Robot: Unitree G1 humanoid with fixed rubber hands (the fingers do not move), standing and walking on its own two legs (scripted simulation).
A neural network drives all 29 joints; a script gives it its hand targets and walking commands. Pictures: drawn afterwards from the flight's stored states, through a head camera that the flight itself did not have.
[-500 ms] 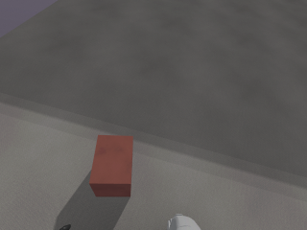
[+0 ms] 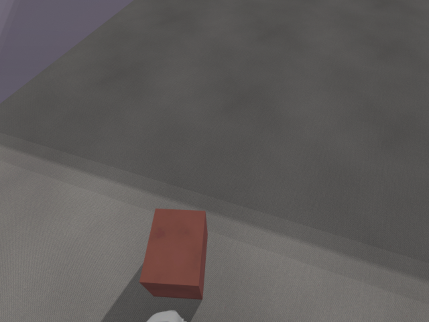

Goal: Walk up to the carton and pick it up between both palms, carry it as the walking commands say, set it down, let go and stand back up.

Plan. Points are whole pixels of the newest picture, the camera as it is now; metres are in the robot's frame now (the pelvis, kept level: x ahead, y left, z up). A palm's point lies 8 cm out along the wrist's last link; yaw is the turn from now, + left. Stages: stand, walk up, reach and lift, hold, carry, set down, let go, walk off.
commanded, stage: walk up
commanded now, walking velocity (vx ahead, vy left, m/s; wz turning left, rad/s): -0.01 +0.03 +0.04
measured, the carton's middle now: (179, 254) +0.43 +0.18 -0.65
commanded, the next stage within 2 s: none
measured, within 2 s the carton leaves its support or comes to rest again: neither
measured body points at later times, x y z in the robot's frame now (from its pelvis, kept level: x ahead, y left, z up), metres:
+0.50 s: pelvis +0.01 +0.03 +0.00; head +0.01 +0.02 +0.45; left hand +0.01 +0.26 -0.16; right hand +0.04 -0.21 -0.16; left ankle +0.05 +0.12 -0.75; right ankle -0.01 -0.10 -0.75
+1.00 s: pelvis +0.01 +0.01 +0.00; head +0.01 +0.01 +0.45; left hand +0.01 +0.22 -0.16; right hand -0.01 -0.21 -0.16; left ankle +0.05 +0.12 -0.75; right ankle -0.01 -0.10 -0.75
